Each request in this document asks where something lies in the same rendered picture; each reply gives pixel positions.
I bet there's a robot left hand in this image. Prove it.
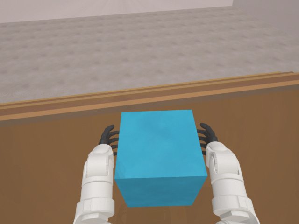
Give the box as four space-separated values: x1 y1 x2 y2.
99 125 120 156

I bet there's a robot right hand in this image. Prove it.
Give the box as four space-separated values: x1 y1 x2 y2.
197 123 218 155

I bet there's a carton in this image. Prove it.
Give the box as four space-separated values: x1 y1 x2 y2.
114 110 208 207

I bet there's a robot right forearm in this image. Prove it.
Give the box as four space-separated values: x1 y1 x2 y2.
206 141 260 224

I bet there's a robot left forearm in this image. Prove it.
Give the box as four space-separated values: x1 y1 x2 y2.
73 144 114 224

